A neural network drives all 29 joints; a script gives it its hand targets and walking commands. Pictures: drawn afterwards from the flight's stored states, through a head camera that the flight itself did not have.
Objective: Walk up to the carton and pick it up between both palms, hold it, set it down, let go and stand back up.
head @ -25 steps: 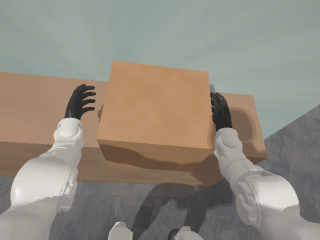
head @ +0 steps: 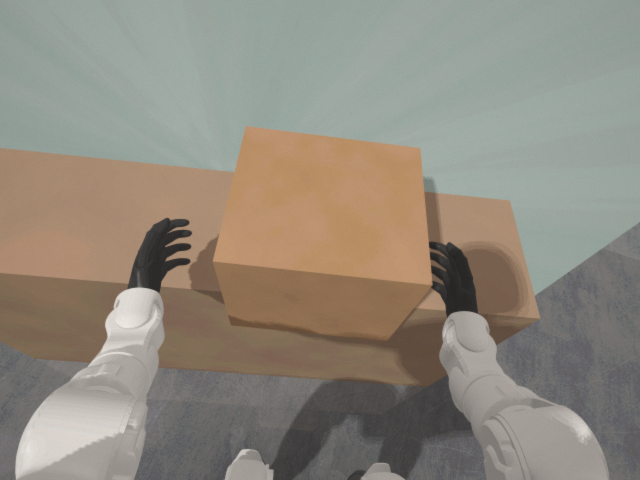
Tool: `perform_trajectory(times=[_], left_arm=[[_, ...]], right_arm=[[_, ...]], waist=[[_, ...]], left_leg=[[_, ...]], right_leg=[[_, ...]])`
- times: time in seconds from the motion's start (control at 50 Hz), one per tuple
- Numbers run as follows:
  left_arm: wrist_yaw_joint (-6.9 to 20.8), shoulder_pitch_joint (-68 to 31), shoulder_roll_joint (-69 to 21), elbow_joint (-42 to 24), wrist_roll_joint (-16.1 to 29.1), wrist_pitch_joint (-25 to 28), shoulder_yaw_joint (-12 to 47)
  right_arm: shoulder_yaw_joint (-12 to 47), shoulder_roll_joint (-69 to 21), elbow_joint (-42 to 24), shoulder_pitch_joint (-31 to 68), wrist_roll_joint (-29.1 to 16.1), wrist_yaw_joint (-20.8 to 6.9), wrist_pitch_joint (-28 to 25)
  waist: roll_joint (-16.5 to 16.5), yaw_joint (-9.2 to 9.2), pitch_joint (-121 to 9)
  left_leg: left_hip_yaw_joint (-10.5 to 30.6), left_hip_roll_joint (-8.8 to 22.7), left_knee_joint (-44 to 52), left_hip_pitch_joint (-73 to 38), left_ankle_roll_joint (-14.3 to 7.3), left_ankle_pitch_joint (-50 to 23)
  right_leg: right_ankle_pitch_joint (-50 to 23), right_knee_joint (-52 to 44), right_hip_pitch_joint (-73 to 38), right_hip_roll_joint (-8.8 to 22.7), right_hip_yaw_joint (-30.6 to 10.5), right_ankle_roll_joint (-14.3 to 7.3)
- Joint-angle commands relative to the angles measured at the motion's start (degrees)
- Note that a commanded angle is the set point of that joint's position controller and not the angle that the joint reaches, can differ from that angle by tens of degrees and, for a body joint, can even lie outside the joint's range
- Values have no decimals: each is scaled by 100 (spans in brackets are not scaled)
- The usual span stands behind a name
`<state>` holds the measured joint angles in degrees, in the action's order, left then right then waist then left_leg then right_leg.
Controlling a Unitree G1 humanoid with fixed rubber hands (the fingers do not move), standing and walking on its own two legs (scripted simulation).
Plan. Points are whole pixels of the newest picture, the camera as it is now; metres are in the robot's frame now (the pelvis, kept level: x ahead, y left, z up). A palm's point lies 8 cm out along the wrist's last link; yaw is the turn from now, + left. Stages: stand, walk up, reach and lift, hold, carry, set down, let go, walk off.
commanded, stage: set down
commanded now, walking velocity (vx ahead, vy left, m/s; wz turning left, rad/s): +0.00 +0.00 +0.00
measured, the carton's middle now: (321, 240) +0.46 +0.01 -0.04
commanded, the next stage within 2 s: none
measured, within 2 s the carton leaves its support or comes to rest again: neither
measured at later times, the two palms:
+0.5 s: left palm (123, 338) +0.31 +0.24 -0.03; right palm (485, 347) +0.30 -0.20 -0.02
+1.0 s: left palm (88, 391) +0.24 +0.26 -0.01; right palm (495, 403) +0.24 -0.19 -0.02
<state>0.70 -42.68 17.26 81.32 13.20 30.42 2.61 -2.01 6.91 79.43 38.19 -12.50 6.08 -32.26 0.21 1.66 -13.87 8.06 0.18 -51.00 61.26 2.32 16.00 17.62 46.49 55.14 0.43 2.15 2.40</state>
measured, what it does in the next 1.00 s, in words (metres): stands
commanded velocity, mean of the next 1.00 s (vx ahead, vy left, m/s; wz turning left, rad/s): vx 0.00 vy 0.00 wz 0.00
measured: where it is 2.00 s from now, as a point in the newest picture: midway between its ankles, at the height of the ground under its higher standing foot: outside the picture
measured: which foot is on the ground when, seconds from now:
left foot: down 0.00-1.00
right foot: down 0.00-1.00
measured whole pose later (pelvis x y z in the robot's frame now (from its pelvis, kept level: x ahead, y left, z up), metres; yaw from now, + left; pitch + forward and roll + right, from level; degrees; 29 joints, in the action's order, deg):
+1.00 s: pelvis +0.02 -0.01 +0.04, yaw +2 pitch +10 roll -3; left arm 7.4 -3.9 20.5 48.2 17.5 24.8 2.4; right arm 2.3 3.7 48.5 -1.2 -13.0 9.2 -31.2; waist 0.6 -0.4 -5.8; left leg 8.0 0.5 -40.7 35.6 2.3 15.2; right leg 17.0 36.7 29.7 0.5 2.2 1.9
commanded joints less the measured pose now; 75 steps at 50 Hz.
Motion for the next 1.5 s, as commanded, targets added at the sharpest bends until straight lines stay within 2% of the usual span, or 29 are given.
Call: perform_trajectory(times=[0.0, 0.08, 0.16, 0.22, 0.24, 0.26, 0.28, 0.3, 0.32, 0.34, 0.36, 0.4, 0.42, 0.46, 0.5, 0.54, 0.58, 0.6, 0.62, 0.7, 0.74, 0.76, 0.82, 0.92, 0.94, 0.96, 1.1, 1.24, 1.48], left_arm=[[109, -1453, 851, -1767, 185, 314, 65], [178, -987, 862, -1966, 167, 185, -20], [264, -160, 881, -2856, -62, 5, -210], [368, -96, 945, -3150, 4, -84, -267], [363, 327, 930, -3509, -17, -90, -331], [371, 179, 948, -3417, 60, -98, -238], [414, 763, 920, -3547, 19, -121, -349], [431, 85, 1059, -3354, 140, -124, -209], [427, 1066, 966, -3790, 71, -101, -337], [489, 1266, 923, -3993, 46, -141, -333], [501, 736, 1039, -3735, 136, -174, -298], [489, 911, 1066, -3932, 273, -103, -264], [507, 1756, 1000, -4319, 172, -97, -362], [571, 1344, 1117, -3880, 264, -152, -358], [635, 2161, 1027, -4232, 232, -125, -405], [687, 1894, 1134, -4049, 268, -141, -432], [698, 2127, 1144, -4315, 313, -133, -422], [708, 2604, 1056, -4511, 261, -154, -451], [722, 2289, 1164, -4373, 302, -172, -431], [725, 2691, 1152, -4657, 390, -151, -366], [747, 2560, 1241, -4526, 440, -156, -387], [738, 3229, 1132, -4833, 393, -158, -385], [718, 2791, 1235, -4777, 594, -144, -211], [706, 3171, 1382, -4882, 609, -139, -206], [711, 3579, 1305, -4914, 558, -167, -224], [741, 3253, 1403, -4771, 633, -200, -234], [768, 3899, 1357, -5085, 528, -418, -283], [810, 4254, 1374, -5335, 543, -644, -326], [740, 4599, 1120, -5546, 239, -1204, -383]], right_arm=[[313, 953, -2056, 1215, -630, 43, -280], [380, 843, -2322, 842, -629, 110, -205], [337, 889, -2619, 64, -687, 176, -238], [257, 804, -3065, 8, -556, 266, -244], [302, 738, -3314, -387, -559, 271, -285], [213, 744, -3347, -263, -536, 271, -229], [352, 639, -3499, -790, -556, 279, -260], [162, 754, -3485, -142, -427, 281, -138], [330, 549, -3593, -1172, -456, 291, -204], [343, 608, -3677, -1280, -436, 314, -264], [245, 622, -3701, -779, -359, 318, -190], [295, 465, -3935, -986, -305, 289, -171], [483, 347, -4154, -1830, -368, 290, -248], [405, 362, -3998, -1428, -216, 303, -172], [598, 206, -4230, -2230, -248, 322, -241], [608, 120, -4260, -1984, -152, 339, -215], [530, 86, -4444, -2274, -76, 358, -246], [603, 86, -4525, -2710, -119, 359, -324], [498, 112, -4484, -2460, -28, 376, -285], [499, 85, -4756, -2819, 73, 365, -337], [425, 105, -4646, -2769, 157, 384, -319], [478, 59, -4767, -3418, 124, 381, -369], [330, 123, -4830, -3034, 156, 356, -298], [477, 120, -4821, -3474, 91, 307, -257], [525, 88, -4818, -3832, 83, 307, -283], [559, 118, -4791, -3528, 72, 313, -254], [658, 141, -4822, -4060, 21, 293, -307], [742, 127, -4919, -4329, 108, 298, -206], [575, 353, -4619, -4334, 320, 187, 99]], waist=[[-806, -36, -3962], [-677, -81, -3752], [-859, -128, -3639], [-728, -103, -3477], [-714, -183, -3493], [-759, -80, -3379], [-624, -168, -3188], [-669, -40, -3048], [-648, -130, -2862], [-637, -154, -2824], [-597, -131, -2643], [-532, -161, -2452], [-509, -243, -2390], [-371, -184, -1989], [-286, -280, -1829], [-222, -283, -1526], [-195, -246, -1464], [-233, -328, -1423], [-240, -250, -1291], [-195, -268, -1118], [-137, -244, -951], [-156, -265, -936], [-183, -137, -835], [-190, -244, -543], [-106, -210, -445], [-61, -245, -346], [-175, -367, -98], [39, -316, 9], [-109, -216, 273]], left_leg=[[-846, -118, 484, -3615, 271, -1365], [-827, -137, 537, -3730, 244, -1328], [-804, -132, 577, -4215, 305, -1799], [-846, -171, 572, -4248, 303, -1918], [-830, -166, 636, -4409, 306, -1999], [-804, -171, 653, -4379, 296, -1830], [-792, -173, 713, -4492, 269, -1899], [-806, -188, 722, -4240, 236, -1523], [-765, -172, 830, -4586, 242, -1714], [-744, -179, 839, -4669, 241, -1861], [-772, -191, 848, -4371, 213, -1618], [-778, -196, 935, -4323, 154, -1339], [-760, -188, 998, -4603, 153, -1644], [-778, -219, 1017, -4277, 104, -1354], [-784, -234, 1114, -4494, 69, -1471], [-800, -250, 1145, -4230, 7, -1182], [-796, -264, 1229, -4308, -30, -1078], [-797, -249, 1269, -4492, -5, -1288], [-806, -255, 1269, -4429, -1, -1170], [-809, -249, 1384, -4467, -45, -1084], [-821, -242, 1435, -4330, -56, -893], [-824, -212, 1522, -4644, -39, -1129], [-822, -215, 1625, -4544, -53, -775], [-853, -189, 1798, -4678, -75, -744], [-837, -192, 1869, -4929, -74, -886], [-875, -213, 1825, -4707, -108, -806], [-937, -187, 2005, -5093, -74, -1144], [-997, -200, 2101, -5323, -105, -1351], [-986, -189, 2293, -5611, -4, -1696]], right_leg=[[-918, -511, -1409, -307, 186, -175], [-848, -605, -1554, -297, 127, -146], [-1189, -750, -1782, -367, 99, -178], [-1139, -844, -1920, -384, 80, -174], [-1239, -889, -2066, -405, 79, -185], [-1062, -911, -1976, -381, 94, -184], [-1161, -981, -2255, -379, 68, -174], [-750, -978, -2043, -365, 44, -175], [-1035, -1054, -2342, -367, 62, -172], [-1184, -1089, -2475, -366, 23, -175], [-823, -1115, -2329, -353, -13, -188], [-652, -1148, -2412, -316, -40, -198], [-972, -1185, -2684, -337, -20, -186], [-611, -1256, -2571, -286, -102, -198], [-849, -1354, -2929, -261, -154, -194], [-529, -1375, -2917, -215, -206, -163], [-493, -1441, -2952, -198, -195, -164], [-670, -1477, -3109, -220, -193, -184], [-541, -1513, -3024, -200, -198, -181], [-466, -1615, -3125, -192, -201, -214], [-250, -1626, -3125, -175, -206, -203], [-543, -1726, -3383, -176, -194, -216], [-184, -1750, -3308, -160, -178, -249], [-145, -1870, -3533, -99, -238, -268], [-342, -1916, -3662, -111, -225, -257], [-204, -1880, -3556, -88, -261, -254], [-546, -2019, -3904, -41, -306, -259], [-781, -2179, -4216, 21, -347, -203], [-1072, -2278, -4448, -40, -216, -216]])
